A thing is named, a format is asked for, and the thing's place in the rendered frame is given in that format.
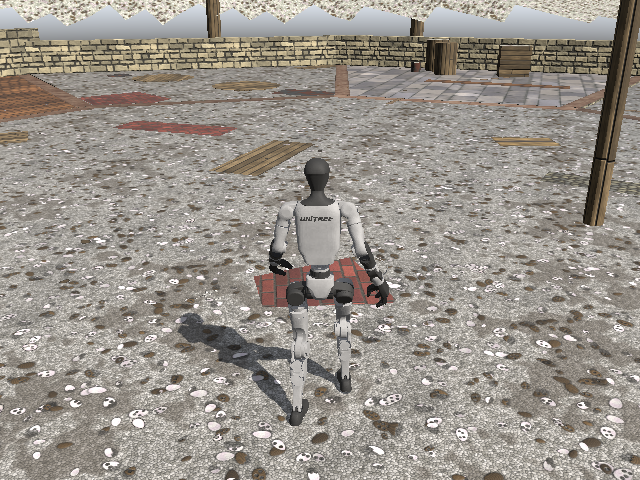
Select left robot forearm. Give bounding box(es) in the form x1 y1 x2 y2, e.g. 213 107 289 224
269 239 283 266

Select left robot upper arm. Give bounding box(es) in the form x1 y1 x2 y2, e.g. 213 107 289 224
272 201 298 254

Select robot right shin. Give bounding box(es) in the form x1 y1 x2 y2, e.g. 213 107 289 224
337 320 351 380

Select left robot hand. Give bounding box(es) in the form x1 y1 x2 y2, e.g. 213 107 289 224
269 259 293 276

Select right robot hand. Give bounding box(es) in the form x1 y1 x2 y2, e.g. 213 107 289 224
367 279 389 308

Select right robot upper arm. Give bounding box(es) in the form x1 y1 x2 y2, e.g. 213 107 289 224
338 201 368 258

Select right robot thigh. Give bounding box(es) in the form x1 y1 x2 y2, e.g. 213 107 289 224
334 278 354 338

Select right robot forearm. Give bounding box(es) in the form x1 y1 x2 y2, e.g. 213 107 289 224
359 241 384 286

